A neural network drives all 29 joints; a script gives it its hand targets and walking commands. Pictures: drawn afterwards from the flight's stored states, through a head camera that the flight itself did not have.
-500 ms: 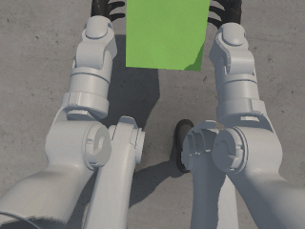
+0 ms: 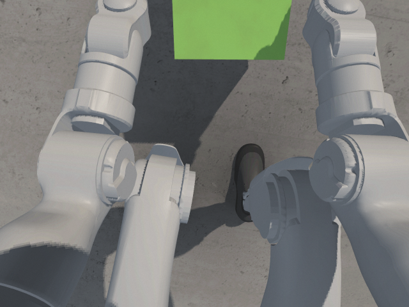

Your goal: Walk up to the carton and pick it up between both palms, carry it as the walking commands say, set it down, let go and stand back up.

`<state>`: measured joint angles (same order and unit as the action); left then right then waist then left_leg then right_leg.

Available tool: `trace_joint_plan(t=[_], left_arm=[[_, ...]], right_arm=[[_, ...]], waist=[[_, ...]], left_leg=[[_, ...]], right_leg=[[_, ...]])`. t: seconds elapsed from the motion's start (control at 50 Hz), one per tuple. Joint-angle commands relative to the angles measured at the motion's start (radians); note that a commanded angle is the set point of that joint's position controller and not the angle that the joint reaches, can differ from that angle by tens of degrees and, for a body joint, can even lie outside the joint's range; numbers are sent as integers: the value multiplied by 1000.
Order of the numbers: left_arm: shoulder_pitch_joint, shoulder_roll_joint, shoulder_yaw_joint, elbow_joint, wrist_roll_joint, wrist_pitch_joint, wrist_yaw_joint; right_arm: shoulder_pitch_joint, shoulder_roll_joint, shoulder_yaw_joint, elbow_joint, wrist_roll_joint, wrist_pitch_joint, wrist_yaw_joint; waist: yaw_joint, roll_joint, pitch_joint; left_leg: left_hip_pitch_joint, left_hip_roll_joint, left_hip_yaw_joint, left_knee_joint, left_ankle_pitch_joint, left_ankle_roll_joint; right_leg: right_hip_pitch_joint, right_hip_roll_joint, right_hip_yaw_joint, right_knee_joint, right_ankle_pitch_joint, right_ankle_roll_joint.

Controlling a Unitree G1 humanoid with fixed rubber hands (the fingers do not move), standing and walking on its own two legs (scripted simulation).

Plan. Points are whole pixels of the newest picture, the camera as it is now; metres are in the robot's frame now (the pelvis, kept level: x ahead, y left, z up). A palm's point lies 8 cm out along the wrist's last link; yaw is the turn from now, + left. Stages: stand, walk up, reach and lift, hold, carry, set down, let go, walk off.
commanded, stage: set down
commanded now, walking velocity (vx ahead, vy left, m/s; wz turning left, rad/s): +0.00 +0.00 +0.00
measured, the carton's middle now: out of the picture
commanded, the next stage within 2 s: none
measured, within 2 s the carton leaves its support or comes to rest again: rests again in 0.90 s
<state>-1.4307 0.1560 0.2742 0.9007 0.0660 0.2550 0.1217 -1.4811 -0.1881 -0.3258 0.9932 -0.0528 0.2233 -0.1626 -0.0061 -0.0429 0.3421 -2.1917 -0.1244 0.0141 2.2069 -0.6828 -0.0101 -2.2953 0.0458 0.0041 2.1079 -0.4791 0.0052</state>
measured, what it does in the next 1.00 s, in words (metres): stands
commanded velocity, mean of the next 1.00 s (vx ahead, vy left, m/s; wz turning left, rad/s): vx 0.00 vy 0.00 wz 0.00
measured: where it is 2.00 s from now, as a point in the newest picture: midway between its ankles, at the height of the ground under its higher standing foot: (205, 202)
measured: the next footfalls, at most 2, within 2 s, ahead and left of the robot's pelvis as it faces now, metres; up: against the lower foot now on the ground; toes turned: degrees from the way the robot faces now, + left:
none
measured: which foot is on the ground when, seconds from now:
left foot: down 0.00-1.00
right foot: down 0.00-1.00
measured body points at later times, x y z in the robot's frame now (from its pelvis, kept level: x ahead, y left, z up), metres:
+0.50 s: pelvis +0.00 +0.00 -0.01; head +0.38 +0.02 +0.23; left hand +0.55 +0.13 -0.20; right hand +0.56 -0.14 -0.20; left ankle +0.08 +0.11 -0.35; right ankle +0.13 -0.11 -0.35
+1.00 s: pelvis +0.00 +0.00 -0.02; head +0.38 +0.02 +0.22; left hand +0.55 +0.13 -0.21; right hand +0.56 -0.15 -0.21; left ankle +0.08 +0.11 -0.35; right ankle +0.13 -0.11 -0.35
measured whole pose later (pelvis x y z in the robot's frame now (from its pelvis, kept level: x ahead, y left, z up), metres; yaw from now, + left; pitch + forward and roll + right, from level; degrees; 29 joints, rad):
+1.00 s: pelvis +0.00 +0.00 -0.02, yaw +0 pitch +32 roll +0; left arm -1.50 0.21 0.21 1.04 0.02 0.20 0.06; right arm -1.56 -0.27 -0.29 1.17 0.01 0.16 -0.09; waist 0.00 -0.03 0.49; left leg -2.13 -0.13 0.02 2.30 -0.73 0.00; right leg -2.24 0.04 0.00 2.20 -0.53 0.01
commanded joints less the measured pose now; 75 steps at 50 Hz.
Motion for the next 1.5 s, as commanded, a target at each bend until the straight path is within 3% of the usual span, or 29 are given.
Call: trace_joint_plan(t=[0.0, 0.12, 0.2, 0.34, 0.44, 0.58, 0.86, 1.48], left_arm=[[-686, -879, -388, -164, -116, -81, -273], [-757, -858, -437, -225, -176, -105, -265], [-742, -854, -440, -197, -193, -112, -259], [-682, -843, -375, -96, -153, -108, -268], [-701, -818, -364, -100, -151, -116, -271], [-735, -784, -382, -121, -175, -127, -271], [-644, -751, -322, -38, -124, -120, -283], [-486, -697, -269, 33, -48, -114, -297]], right_arm=[[-526, 957, 318, -83, 108, -45, 282], [-533, 930, 316, -80, 127, -65, 283], [-526, 922, 307, -60, 130, -70, 285], [-525, 908, 278, -18, 119, -66, 306], [-540, 894, 274, -14, 129, -74, 308], [-547, 869, 269, 7, 144, -87, 299], [-515, 833, 244, 62, 134, -92, 313], [-375, 750, 183, 132, 83, -102, 330]], waist=[[13, 103, -1224], [-13, 124, -1228], [-23, 116, -1204], [-2, 89, -1050], [7, 84, -1020], [-2, 92, -1013], [13, 73, -862], [-3, 101, -689]], left_leg=[[426, -18, -9, -218, 439, -1], [437, -19, -26, -190, 521, -15], [433, -21, -31, -184, 534, -16], [351, -22, -34, -190, 434, 3], [326, -21, -34, -185, 409, 9], [313, -19, -33, -174, 414, 7], [242, -16, -40, -168, 362, 20], [208, -9, -62, -145, 391, 16]], right_leg=[[762, 93, -33, -8, 381, -22], [798, 93, -31, 33, 444, -42], [803, 90, -31, 45, 454, -46], [731, 84, -25, 41, 364, -42], [726, 81, -17, 45, 354, -42], [757, 79, -10, 60, 378, -48], [694, 74, 7, 64, 334, -48], [597, 66, 18, 86, 324, -47]])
